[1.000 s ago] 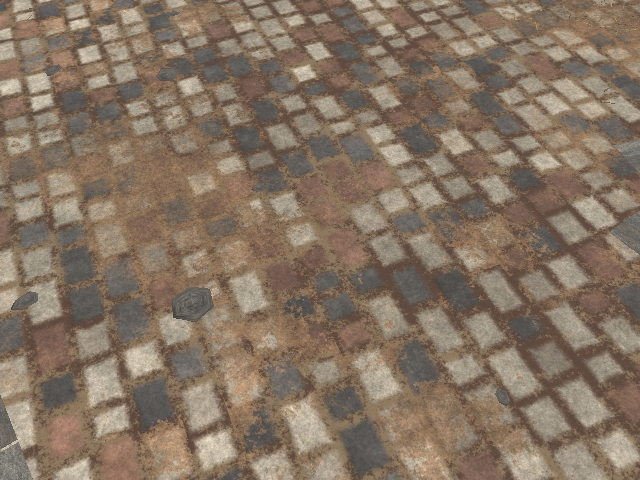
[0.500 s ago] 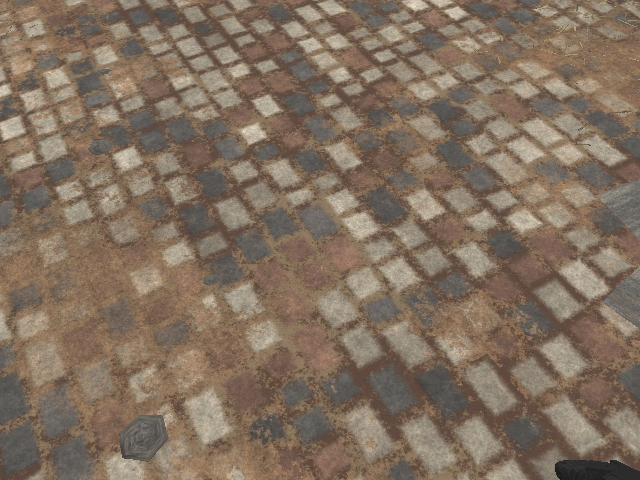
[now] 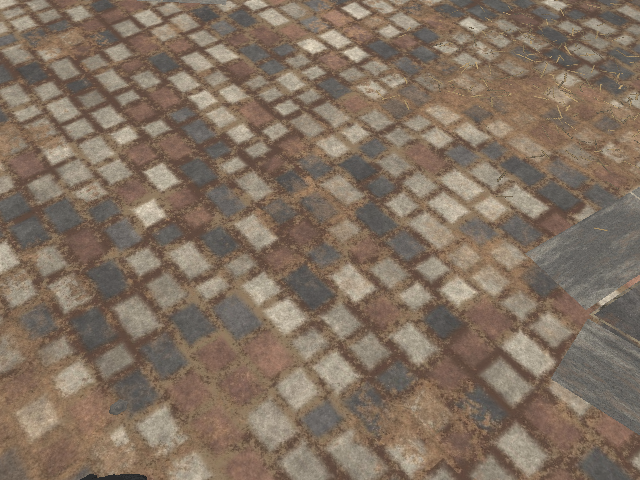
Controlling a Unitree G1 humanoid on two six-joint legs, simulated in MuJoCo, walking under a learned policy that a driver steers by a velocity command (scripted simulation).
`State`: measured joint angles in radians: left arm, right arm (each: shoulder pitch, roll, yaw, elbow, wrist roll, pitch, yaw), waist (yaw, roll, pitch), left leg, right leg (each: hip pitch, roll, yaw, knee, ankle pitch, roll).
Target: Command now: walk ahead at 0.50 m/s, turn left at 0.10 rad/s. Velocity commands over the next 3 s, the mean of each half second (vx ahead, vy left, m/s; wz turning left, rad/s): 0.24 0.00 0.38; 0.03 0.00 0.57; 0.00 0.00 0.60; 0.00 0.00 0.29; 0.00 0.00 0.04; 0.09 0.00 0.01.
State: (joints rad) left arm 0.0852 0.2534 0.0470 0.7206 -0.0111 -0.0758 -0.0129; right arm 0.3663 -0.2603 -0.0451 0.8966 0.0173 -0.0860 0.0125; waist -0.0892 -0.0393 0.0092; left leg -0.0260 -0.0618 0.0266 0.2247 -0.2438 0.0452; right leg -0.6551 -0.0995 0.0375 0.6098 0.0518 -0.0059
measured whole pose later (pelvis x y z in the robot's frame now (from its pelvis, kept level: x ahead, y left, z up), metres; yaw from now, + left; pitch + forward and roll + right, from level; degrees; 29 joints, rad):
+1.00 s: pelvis +0.20 -0.01 -0.01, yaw +32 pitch +3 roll -1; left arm 0.09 0.29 0.07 0.78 -0.01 -0.01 0.01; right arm 0.16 -0.31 -0.08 0.61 0.01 0.05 -0.03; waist -0.02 0.02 0.02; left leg -0.37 -0.09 -0.18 0.52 -0.18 0.03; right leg -0.35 0.04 0.08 0.60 -0.32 0.05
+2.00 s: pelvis +0.18 +0.01 -0.01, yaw +57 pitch +0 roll +0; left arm 0.18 0.25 0.04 0.75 0.02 -0.01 0.00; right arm 0.17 -0.24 -0.02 0.68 -0.02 0.01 0.00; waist 0.00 0.03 0.02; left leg -0.26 -0.07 -0.10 0.52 -0.25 0.02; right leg -0.23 -0.02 0.01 0.51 -0.28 0.02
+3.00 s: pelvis +0.21 +0.03 +0.00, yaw +57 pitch +0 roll +0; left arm 0.33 0.28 0.04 0.93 -0.02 -0.04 0.02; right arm 0.23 -0.26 -0.06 0.94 0.02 -0.06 -0.01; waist 0.04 -0.02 0.00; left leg -0.35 0.03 0.01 0.74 -0.41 0.02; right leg -0.09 0.01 0.01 0.36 -0.27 -0.04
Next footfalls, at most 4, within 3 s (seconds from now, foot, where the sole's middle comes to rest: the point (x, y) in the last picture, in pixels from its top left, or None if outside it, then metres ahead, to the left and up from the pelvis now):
0.12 right None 0.25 -0.14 -0.78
0.58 left None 0.22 0.12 -0.78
1.02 right None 0.31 -0.09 -0.78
1.44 left None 0.12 0.11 -0.78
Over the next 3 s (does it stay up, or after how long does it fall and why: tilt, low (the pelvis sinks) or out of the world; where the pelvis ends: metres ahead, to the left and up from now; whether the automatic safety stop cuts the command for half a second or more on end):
stays up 0.21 0.03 0.00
